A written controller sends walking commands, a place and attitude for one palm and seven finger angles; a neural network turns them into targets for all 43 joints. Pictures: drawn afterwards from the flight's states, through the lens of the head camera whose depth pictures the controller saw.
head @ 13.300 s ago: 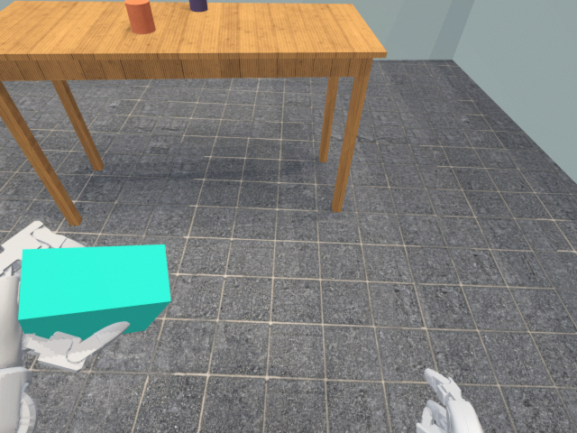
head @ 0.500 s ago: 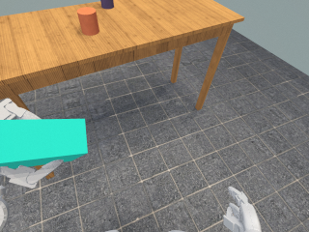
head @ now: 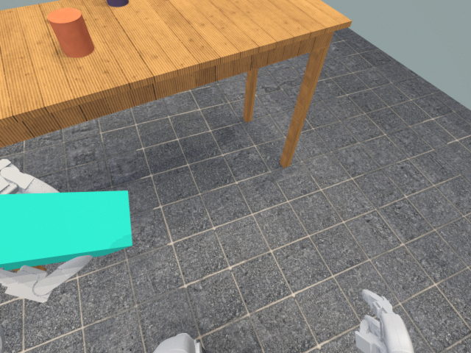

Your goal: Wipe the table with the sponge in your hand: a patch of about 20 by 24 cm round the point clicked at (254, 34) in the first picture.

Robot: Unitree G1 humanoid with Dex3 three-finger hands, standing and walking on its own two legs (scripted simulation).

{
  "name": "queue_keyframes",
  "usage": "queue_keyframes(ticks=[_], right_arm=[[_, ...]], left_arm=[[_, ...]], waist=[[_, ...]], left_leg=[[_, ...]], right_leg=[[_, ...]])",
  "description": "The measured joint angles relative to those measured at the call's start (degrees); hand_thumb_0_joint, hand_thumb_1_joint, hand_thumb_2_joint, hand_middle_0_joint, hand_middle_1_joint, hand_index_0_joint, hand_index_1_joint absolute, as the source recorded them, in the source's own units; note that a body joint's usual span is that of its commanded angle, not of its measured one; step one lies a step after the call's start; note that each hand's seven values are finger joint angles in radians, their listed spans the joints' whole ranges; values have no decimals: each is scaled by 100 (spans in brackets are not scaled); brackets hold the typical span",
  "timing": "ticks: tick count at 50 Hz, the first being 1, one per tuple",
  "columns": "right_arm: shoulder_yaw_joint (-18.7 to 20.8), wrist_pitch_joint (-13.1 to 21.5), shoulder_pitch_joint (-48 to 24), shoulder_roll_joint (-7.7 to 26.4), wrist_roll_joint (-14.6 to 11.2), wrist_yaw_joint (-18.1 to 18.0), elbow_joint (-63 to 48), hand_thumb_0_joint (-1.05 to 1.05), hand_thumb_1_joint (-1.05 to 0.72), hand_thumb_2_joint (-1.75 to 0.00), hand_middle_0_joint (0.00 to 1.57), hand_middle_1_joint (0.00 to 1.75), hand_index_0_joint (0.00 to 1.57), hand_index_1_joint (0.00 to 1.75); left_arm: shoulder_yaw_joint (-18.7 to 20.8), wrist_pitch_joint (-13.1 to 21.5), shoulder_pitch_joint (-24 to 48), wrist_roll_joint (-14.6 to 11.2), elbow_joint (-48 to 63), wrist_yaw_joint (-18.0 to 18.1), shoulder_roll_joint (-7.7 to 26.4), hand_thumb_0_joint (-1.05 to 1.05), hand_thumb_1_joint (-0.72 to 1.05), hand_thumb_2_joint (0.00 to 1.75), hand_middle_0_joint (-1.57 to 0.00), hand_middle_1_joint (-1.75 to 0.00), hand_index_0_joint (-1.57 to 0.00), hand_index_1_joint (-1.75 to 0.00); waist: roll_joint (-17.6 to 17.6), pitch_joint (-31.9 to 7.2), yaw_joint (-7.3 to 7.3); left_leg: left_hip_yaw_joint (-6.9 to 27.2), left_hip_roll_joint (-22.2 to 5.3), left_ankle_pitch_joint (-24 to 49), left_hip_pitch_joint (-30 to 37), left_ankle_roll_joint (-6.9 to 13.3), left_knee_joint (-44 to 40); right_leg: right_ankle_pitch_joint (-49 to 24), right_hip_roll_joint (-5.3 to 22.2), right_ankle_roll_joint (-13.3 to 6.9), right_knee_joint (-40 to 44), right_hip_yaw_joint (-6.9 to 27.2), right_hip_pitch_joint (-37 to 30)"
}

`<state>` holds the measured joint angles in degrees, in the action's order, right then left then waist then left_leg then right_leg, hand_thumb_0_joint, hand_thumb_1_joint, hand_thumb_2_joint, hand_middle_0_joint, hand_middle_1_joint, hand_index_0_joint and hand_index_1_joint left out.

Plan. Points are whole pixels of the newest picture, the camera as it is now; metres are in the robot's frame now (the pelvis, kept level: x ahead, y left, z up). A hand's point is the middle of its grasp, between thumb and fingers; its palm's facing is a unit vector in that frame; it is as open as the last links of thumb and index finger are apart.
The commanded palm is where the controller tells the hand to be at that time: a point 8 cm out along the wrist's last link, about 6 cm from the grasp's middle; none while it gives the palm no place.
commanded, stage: take the last steps up to it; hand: left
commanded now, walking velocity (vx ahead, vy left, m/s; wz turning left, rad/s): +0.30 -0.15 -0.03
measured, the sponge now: (79, 230) +0.23 +0.20 +0.15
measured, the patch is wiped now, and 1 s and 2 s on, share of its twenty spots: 0.00 0.00 0.00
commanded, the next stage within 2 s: none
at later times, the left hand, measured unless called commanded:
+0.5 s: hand (188, 165) +0.33 +0.09 +0.17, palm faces +0.35 -0.82 -0.45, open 9.9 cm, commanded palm +0.26 +0.14 +0.18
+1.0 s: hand (245, 113) +0.42 +0.02 +0.18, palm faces +0.39 -0.79 -0.48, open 9.9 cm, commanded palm +0.36 +0.06 +0.18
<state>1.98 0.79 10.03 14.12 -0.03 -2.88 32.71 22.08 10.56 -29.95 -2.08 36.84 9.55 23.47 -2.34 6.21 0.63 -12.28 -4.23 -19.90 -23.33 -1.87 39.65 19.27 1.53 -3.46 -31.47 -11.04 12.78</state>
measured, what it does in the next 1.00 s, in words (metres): steps to the right: left foot, then right foot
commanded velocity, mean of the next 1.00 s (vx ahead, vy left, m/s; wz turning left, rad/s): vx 0.30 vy -0.09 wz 0.08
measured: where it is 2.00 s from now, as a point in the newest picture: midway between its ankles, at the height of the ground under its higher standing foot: (304, 287)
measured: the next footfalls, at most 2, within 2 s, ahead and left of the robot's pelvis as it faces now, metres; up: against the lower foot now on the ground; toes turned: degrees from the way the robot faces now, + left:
left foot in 0.02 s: +0.11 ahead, +0.10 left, +0.00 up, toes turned +12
right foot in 0.36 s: +0.16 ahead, -0.25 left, +0.00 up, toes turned -12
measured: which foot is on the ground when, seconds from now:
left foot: up 0.00-0.00, down 0.02-0.36, up 0.38-0.68, down 0.70-1.00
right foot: down 0.00-0.04, up 0.06-0.34, down 0.36-0.70, up 0.72-1.00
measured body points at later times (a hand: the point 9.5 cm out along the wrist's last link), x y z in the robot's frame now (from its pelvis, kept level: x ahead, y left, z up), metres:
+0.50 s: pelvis +0.10 -0.14 -0.01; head +0.15 -0.15 +0.44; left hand +0.30 +0.13 +0.19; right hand +0.26 -0.36 -0.12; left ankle +0.07 +0.00 -0.65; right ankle +0.12 -0.24 -0.73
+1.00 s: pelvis +0.21 -0.22 +0.00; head +0.24 -0.23 +0.45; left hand +0.39 +0.06 +0.21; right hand +0.38 -0.41 -0.09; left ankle +0.20 -0.07 -0.73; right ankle +0.25 -0.35 -0.72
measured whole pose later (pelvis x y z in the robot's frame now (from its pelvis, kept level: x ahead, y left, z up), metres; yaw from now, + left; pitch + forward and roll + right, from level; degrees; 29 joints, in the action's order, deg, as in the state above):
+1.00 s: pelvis +0.21 -0.22 +0.00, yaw +1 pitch +0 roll -1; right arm -1.5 5.1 12.3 7.3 -0.5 -2.2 31.4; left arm 21.0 11.4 -29.0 -1.6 32.7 8.7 22.9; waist 2.0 4.1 -0.7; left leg -7.6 -9.3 -16.7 -14.5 -2.9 32.0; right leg 18.9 5.0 2.7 -36.6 -9.0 20.7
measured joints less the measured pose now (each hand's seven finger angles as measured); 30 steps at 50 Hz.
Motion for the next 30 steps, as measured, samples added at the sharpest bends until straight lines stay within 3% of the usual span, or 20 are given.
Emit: queue_keyframes(ticks=[1, 2, 4, 6, 8, 11, 16, 18, 19, 21, 24, 26, 30], right_arm=[[15, 27, 44, 42, -2, -19, -96, 2, -91, -90, 20, 30, 20, 30], [49, 64, 44, 44, -1, -47, -161, 2, -91, -90, 20, 30, 20, 30], [89, 133, -45, -58, 5, -82, -165, 2, -91, -90, 20, 30, 20, 30], [29, 192, -121, -172, 14, -56, -131, 2, -91, -90, 20, 30, 20, 30], [-66, 253, -147, -303, 21, 0, -121, 2, -91, -90, 20, 30, 20, 30], [-195, 340, -61, -493, 18, 77, -187, 2, -91, -90, 20, 30, 20, 30], [-328, 438, 220, -686, -19, 93, -262, 1, -90, -90, 21, 30, 21, 30], [-362, 416, 311, -713, -46, 82, -256, 1, -90, -90, 21, 30, 21, 30], [-367, 394, 302, -690, -66, 78, -218, 1, -90, -90, 21, 30, 21, 30], [-333, 308, 115, -497, -79, 64, 59, 1, -90, -90, 21, 30, 21, 30], [-257, 155, -133, -265, -91, 80, 383, 2, -90, -90, 21, 30, 21, 30], [-182, 70, -188, -191, -83, 73, 396, 2, -90, -90, 21, 30, 21, 30], [-56, 1, -85, -110, -38, 61, 179, 2, -91, -90, 20, 30, 20, 30]], left_arm=[[38, 16, -34, -17, 75, 16, 40, -1, -46, 100, -76, -135, -75, -135], [77, 50, -12, -26, 104, 27, 86, -1, -46, 100, -76, -135, -75, -135], [69, 114, 240, -9, -67, 9, 128, -1, -46, 100, -76, -135, -75, -135], [35, 97, 477, 26, -272, -57, 128, -1, -46, 100, -76, -135, -75, -135], [21, 61, 550, 60, -312, -106, 103, -1, -46, 100, -76, -135, -75, -135], [-5, 63, 352, 76, -192, -150, 5, -1, -46, 100, -76, -135, -75, -135], [-53, 103, 100, 57, -312, -163, -23, -1, -46, 100, -76, -135, -75, -135], [-14, 43, 146, 52, -415, -133, 85, -1, -46, 100, -76, -135, -75, -135], [-7, 14, 225, 70, -453, -112, 108, -1, -46, 100, -76, -135, -75, -135], [-150, -69, 483, 86, -560, -103, -95, -1, -46, 100, -76, -135, -75, -135], [-246, -123, 523, 53, -539, -103, -328, -1, -46, 100, -76, -134, -75, -135], [-208, -93, 372, 49, -426, -91, -321, -1, -46, 100, -76, -134, -75, -135], [-39, 8, 47, 30, -134, -43, -100, -1, -46, 100, -76, -134, -75, -135]], waist=[[-12, -50, -22], [-62, -63, -33], [-194, 2, -60], [-184, -2, -38], [-117, -38, -34], [62, -91, -72], [408, -111, -140], [425, -102, -161], [413, -78, -180], [527, 65, -183], [482, 183, -118], [387, 200, -23], [125, 108, 49]], left_leg=[[-63, 13, 248, 222, 48, -494], [-94, 12, 648, 301, 257, -623], [-134, -10, 576, 347, 451, -358], [-72, -87, 440, 446, 402, -372], [-12, -210, 487, 564, 267, -577], [27, -444, 623, 772, 86, -948], [181, -832, 560, 952, -213, -1044], [297, -937, 252, 833, -193, -579], [399, -946, -117, 651, -93, -66], [837, -734, -928, 147, 16, 1401], [911, -301, -901, -441, -18, 2908], [744, -150, -743, -622, -40, 2927], [331, -33, -448, -445, 11, 1383]], right_leg=[[152, -46, -2, -205, 18, 39], [341, -43, 47, -590, 81, 149], [853, -66, 200, -1857, 421, 547], [842, -93, 293, -2962, 614, 1015], [594, 5, 382, -3351, 650, 1394], [182, 258, 477, -2689, 556, 1587], [-69, 414, 579, -961, 284, 1118], [-164, 385, 559, -287, 200, 708], [-612, 376, 456, -236, 192, 689], [-411, 339, 293, -695, 103, 762], [-144, 291, 186, -570, 52, 550], [-242, 249, 181, -260, 2, 364], [-273, 173, 81, 140, -60, 127]])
